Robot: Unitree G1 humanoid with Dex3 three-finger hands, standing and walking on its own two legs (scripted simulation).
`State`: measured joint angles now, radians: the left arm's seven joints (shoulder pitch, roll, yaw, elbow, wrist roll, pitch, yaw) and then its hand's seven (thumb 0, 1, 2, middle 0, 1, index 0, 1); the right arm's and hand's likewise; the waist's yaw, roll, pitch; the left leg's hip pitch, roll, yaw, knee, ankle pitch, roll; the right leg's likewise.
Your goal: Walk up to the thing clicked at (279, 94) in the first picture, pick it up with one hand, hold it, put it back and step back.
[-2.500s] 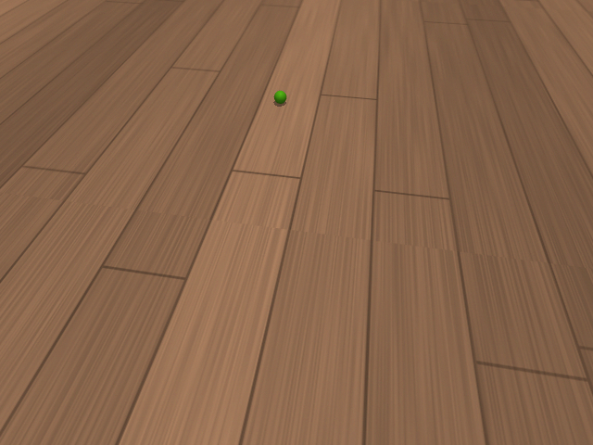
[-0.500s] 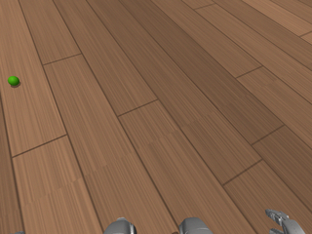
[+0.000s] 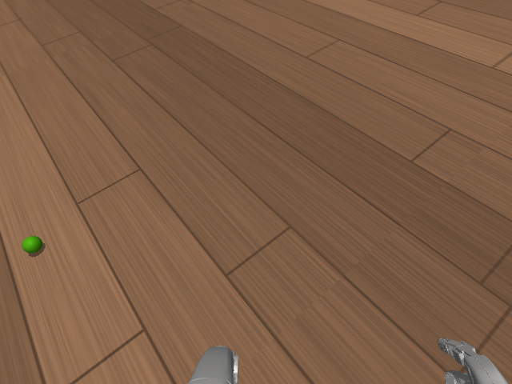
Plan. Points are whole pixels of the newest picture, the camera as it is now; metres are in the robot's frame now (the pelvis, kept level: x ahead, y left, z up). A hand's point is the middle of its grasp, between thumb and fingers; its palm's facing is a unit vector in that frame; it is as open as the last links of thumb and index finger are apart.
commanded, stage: walk up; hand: left
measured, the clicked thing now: (32, 244) +0.79 +1.10 -0.71
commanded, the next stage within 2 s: none
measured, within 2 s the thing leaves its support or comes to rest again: neither
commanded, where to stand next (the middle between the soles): +0.38 +1.16 m, yaw -42 degrees
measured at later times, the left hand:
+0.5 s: hand (14, 290) +0.32 +0.53 -0.12, palm faces -0.29 -0.77 -0.56, open 7.4 cm
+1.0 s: hand out of the picture +0.43 +0.79 -0.15, palm faces -0.30 -0.72 -0.63, open 7.4 cm
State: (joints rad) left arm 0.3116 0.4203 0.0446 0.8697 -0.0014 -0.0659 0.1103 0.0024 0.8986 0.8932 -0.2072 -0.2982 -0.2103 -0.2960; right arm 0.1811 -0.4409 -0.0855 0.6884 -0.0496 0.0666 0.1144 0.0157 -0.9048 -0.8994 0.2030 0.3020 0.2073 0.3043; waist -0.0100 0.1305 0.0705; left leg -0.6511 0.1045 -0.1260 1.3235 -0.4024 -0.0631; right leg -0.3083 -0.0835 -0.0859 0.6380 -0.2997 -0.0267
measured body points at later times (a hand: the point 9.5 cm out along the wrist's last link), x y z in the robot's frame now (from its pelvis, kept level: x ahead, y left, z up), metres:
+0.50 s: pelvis +0.17 +0.25 +0.00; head +0.21 +0.21 +0.44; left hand +0.34 +0.57 -0.08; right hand +0.13 -0.08 -0.13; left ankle +0.17 +0.31 -0.72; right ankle +0.24 +0.16 -0.69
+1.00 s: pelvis +0.25 +0.49 -0.04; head +0.28 +0.46 +0.41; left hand +0.44 +0.82 -0.11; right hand +0.22 +0.12 -0.13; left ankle +0.29 +0.60 -0.72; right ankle +0.24 +0.23 -0.69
